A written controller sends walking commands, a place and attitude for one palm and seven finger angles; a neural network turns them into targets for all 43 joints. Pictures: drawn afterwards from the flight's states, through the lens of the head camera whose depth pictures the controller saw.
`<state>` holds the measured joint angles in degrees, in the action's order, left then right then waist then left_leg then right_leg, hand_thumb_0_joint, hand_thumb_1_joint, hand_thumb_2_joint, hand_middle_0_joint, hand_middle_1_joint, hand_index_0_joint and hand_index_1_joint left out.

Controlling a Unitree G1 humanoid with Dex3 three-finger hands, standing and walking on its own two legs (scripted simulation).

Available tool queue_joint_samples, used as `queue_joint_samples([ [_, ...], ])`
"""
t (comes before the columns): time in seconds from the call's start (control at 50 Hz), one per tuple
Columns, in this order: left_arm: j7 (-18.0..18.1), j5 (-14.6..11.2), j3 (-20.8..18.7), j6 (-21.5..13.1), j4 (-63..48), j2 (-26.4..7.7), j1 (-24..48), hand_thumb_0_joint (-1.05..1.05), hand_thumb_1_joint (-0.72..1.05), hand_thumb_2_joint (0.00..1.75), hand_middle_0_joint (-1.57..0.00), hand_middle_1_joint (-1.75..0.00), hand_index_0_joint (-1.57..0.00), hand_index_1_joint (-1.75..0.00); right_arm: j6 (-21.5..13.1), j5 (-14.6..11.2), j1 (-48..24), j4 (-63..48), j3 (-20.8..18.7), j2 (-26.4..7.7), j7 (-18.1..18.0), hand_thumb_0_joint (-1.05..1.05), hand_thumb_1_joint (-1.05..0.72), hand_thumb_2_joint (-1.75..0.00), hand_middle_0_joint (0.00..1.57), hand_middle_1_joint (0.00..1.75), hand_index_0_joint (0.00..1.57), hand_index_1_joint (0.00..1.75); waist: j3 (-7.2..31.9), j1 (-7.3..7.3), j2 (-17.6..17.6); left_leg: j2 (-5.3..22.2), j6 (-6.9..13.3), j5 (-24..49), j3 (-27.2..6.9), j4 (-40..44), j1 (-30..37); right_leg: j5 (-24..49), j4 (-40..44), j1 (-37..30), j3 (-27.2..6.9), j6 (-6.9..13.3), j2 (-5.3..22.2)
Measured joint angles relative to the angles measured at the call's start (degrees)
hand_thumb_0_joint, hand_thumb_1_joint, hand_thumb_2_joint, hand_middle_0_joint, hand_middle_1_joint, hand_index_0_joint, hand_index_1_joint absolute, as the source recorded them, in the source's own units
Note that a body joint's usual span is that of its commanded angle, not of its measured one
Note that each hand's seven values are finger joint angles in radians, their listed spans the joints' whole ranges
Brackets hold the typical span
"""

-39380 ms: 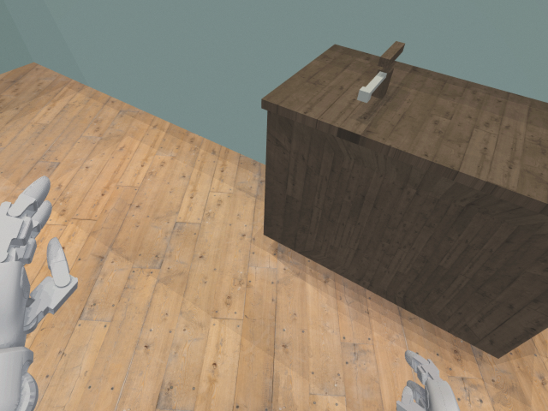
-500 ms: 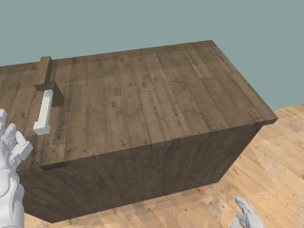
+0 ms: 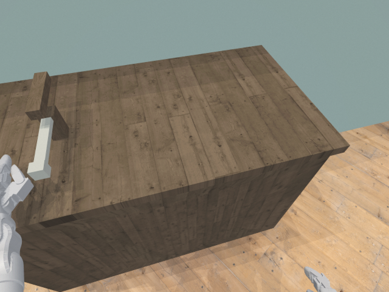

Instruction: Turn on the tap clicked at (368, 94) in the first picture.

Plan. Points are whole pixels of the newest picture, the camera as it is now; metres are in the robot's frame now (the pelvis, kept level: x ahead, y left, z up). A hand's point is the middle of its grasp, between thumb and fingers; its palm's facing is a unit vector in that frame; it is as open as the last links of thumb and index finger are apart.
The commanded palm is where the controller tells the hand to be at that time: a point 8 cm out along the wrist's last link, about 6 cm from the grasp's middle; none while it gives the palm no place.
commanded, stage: reach beside the lever's end, fingers flat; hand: left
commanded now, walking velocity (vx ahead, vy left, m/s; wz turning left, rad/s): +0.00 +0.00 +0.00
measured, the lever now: (39, 170) +0.32 +0.32 +0.08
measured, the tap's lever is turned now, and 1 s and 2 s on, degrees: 0 1 18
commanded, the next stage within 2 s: push the lever round in 0.60 s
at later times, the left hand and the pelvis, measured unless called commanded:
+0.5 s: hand (30, 180) +0.30 +0.34 +0.07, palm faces +0.52 -0.85 -0.10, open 7.8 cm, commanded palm +0.25 +0.38 +0.07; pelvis +0.00 +0.00 +0.00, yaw +0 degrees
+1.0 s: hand (35, 184) +0.30 +0.33 +0.07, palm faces +0.50 -0.86 -0.08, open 7.8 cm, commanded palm +0.24 +0.36 +0.07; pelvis +0.00 +0.01 +0.00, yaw +0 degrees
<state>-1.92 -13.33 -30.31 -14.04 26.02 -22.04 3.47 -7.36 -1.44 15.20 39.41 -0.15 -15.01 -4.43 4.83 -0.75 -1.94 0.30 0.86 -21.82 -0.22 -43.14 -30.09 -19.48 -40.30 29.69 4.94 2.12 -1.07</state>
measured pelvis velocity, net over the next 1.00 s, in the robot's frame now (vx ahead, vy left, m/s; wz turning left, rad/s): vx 0.00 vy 0.01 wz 0.01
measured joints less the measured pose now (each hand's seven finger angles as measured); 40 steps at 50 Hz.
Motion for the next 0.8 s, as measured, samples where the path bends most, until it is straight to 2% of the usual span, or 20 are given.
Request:
queue_joint_samples([
  [0.14, 0.61, -0.39, -1.4, -0.28, -0.87, 0.67, -3.2, 0.01, 0.9, 0.9, -0.16, -0.15, -0.16, -0.15, 0.44, -0.01, 0.01, -0.2, -0.13, 0.08, 0.15, 0.01, -0.91, -0.9, 0.21, 0.3, 0.2, 0.3, -0.21, 0.66, 0.23, -0.12, 0.13, -0.15, -0.21, -0.35, -0.03, -0.18, -0.21, -0.15, 0.2, -0.09, 0.11],
  [0.28, -0.07, -0.33, -0.69, -2.85, -0.27, 1.0, 0.51, 0.01, 0.9, 0.9, -0.15, -0.15, -0.15, -0.15, -0.37, 0.05, -2.04, 1.18, 0.25, -0.12, -1.01, 0.01, -0.91, -0.9, 0.21, 0.3, 0.2, 0.3, -1.45, 1.6, 0.4, -0.57, 0.17, -0.22, -1.4, -2.05, -1.55, -0.43, -1.38, 0.65, 1.41, -0.09, 0.57],
  [0.4, -1.39, 0.03, 1.42, -0.07, 2.23, -0.1, 4.14, 0.01, 0.9, 0.9, -0.15, -0.15, -0.15, -0.15, -0.41, -0.26, -3.26, 0.46, 0.96, 0.29, -1.71, 0.01, -0.91, -0.9, 0.21, 0.3, 0.2, 0.3, -1.03, 0.91, 0.44, -0.69, 0.25, 0.1, -1.19, -1.71, -1.85, -0.15, -1.23, 1.11, 1.19, -0.19, 0.7],
  [0.48, 0.03, 0.69, 0.95, 1.44, 2.66, -0.38, 4.06, 0.01, 0.9, 0.9, -0.15, -0.15, -0.15, -0.15, -0.08, -0.06, -2.83, -0.84, 1.1, 0.6, -1.24, 0.01, -0.91, -0.9, 0.21, 0.3, 0.2, 0.3, -0.46, 0.21, 0.42, -0.47, 0.26, 0.16, -0.55, -1.03, -1.51, 0.08, -0.72, 1.11, 0.53, -0.24, 0.47],
  [0.58, 1.54, 0.89, -0.24, 0.44, 1.01, -0.14, 1.15, 0.01, 0.9, 0.9, -0.15, -0.15, -0.16, -0.15, 0.7, 0.25, -1.26, -1.48, 0.73, 0.55, -0.09, 0.01, -0.91, -0.9, 0.21, 0.3, 0.2, 0.3, 0.29, 0.14, 0.34, -0.19, 0.29, -0.23, 0.04, -0.77, -1.13, -0.09, -0.54, 1.01, -0.09, -0.31, 0.18],
  [0.74, -0.55, -0.05, -2.36, -0.45, 2.55, -0.81, 0.0, 0.01, 0.9, 0.9, -0.15, -0.15, -0.15, -0.15, 1.55, -0.01, -0.16, 0.03, 0.28, -0.15, -0.39, 0.01, -0.91, -0.9, 0.21, 0.3, 0.2, 0.3, -0.5, 0.72, 0.59, -0.16, 0.26, -0.84, -0.76, -2.07, -2.06, -0.67, -1.25, 1.4, 0.69, -0.2, 0.14],
  [0.8, -0.75, -0.13, -1.77, -1.6, 1.17, -0.1, 0.39, 0.02, 0.9, 0.9, -0.15, -0.15, -0.15, -0.15, 1.07, 0.19, -0.32, 0.67, -0.1, -0.38, -0.72, 0.01, -0.91, -0.9, 0.21, 0.3, 0.2, 0.3, -1.21, 1.04, 0.45, -0.22, 0.24, -0.88, -1.13, -2.51, -2.36, -0.66, -1.35, 1.42, 1.05, -0.2, 0.19],
])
